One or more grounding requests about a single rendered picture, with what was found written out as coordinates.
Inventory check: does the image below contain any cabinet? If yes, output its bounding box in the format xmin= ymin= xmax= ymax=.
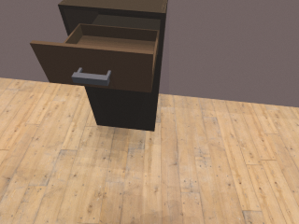
xmin=58 ymin=0 xmax=168 ymax=132

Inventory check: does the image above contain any handle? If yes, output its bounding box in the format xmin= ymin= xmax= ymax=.
xmin=72 ymin=67 xmax=111 ymax=86

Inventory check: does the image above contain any drawer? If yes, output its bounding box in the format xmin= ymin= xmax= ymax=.
xmin=30 ymin=23 xmax=160 ymax=93

